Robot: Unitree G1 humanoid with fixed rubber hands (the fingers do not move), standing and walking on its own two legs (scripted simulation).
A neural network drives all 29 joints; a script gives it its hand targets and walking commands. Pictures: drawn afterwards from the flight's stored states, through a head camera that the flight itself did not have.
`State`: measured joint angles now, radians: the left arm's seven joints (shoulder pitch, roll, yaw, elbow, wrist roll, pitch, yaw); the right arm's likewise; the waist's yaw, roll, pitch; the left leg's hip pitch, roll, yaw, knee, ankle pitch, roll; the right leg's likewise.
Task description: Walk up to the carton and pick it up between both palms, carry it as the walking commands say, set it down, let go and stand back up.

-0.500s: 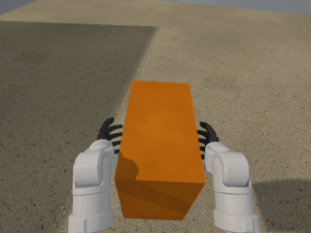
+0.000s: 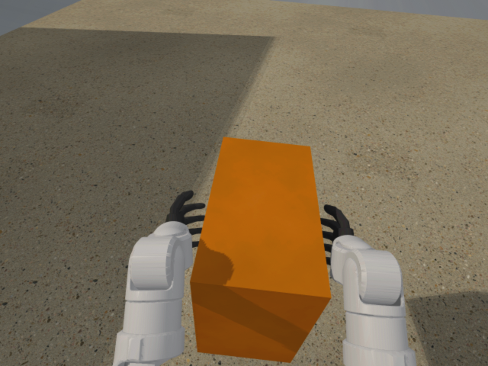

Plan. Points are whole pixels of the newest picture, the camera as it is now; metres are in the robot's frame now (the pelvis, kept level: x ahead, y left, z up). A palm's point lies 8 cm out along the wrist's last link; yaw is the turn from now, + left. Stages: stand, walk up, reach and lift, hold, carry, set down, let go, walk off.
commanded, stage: carry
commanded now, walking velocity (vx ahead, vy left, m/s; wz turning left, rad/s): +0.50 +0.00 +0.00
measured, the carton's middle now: (255, 245) +0.33 +0.00 +0.01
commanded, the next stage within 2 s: none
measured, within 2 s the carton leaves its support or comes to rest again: neither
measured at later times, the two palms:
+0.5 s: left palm (189, 110) +0.66 +0.17 +0.08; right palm (294, 118) +0.63 -0.08 +0.09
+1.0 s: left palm (212, 53) +1.02 +0.15 +0.07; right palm (289, 59) +1.01 -0.10 +0.07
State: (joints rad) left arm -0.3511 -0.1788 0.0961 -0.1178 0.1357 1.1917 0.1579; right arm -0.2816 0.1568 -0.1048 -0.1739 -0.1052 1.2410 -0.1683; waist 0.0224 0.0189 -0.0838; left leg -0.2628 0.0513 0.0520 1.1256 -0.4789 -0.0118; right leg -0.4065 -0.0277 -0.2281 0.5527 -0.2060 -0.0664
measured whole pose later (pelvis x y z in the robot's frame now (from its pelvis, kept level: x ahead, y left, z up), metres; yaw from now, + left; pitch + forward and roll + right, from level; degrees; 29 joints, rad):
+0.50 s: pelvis +0.36 +0.06 +0.02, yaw -4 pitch +4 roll -3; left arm -0.32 -0.17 0.13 -0.16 0.12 1.21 0.16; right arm -0.30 0.16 -0.07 -0.13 -0.10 1.24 -0.17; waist -0.02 -0.01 -0.02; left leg -0.26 0.05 0.22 0.39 -0.21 0.08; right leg -0.46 -0.04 -0.09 1.00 -0.38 -0.02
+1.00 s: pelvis +0.73 +0.02 +0.02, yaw -1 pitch +4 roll +0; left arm -0.30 -0.16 0.09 -0.16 0.11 1.21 0.17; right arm -0.25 0.15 -0.06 -0.20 -0.08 1.25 -0.19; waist 0.03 -0.01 0.02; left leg -0.55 0.05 0.06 0.95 -0.34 0.00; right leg -0.22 -0.04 -0.19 0.39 -0.24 -0.03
